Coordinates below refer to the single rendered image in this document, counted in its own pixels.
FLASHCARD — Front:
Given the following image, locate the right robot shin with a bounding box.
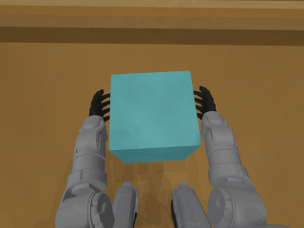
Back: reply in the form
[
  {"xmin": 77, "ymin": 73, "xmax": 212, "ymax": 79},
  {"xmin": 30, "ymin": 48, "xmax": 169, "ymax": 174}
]
[{"xmin": 175, "ymin": 182, "xmax": 196, "ymax": 228}]

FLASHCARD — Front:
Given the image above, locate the robot left hand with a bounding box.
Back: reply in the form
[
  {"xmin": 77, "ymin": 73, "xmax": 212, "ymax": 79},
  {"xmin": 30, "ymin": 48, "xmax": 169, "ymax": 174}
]
[{"xmin": 88, "ymin": 89, "xmax": 111, "ymax": 122}]

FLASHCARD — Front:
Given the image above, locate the left robot upper arm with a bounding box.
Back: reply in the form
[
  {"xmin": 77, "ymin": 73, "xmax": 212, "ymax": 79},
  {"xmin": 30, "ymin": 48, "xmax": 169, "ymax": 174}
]
[{"xmin": 55, "ymin": 191, "xmax": 115, "ymax": 228}]

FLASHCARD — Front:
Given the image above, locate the right robot forearm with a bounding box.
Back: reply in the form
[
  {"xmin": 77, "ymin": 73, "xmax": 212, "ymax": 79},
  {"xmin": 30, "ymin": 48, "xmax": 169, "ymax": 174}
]
[{"xmin": 200, "ymin": 111, "xmax": 267, "ymax": 219}]

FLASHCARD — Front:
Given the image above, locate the left robot thigh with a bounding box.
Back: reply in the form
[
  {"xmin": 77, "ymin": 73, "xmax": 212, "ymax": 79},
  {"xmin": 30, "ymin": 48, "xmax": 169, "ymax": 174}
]
[{"xmin": 112, "ymin": 186, "xmax": 140, "ymax": 228}]

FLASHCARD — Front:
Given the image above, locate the left robot forearm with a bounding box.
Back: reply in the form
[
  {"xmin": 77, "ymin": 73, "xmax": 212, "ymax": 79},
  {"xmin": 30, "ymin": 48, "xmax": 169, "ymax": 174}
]
[{"xmin": 55, "ymin": 115, "xmax": 108, "ymax": 228}]

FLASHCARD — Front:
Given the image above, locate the robot right hand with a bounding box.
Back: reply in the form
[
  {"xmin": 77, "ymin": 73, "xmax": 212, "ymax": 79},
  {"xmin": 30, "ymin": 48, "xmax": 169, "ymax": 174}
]
[{"xmin": 193, "ymin": 86, "xmax": 217, "ymax": 120}]

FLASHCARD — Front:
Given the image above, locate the right robot upper arm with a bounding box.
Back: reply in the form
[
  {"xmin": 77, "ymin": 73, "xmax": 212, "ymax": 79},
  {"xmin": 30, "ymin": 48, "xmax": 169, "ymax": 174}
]
[{"xmin": 206, "ymin": 185, "xmax": 291, "ymax": 228}]

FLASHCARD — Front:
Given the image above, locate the carton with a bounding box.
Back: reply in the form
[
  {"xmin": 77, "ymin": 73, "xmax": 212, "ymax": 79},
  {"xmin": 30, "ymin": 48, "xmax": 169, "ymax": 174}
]
[{"xmin": 108, "ymin": 70, "xmax": 201, "ymax": 163}]

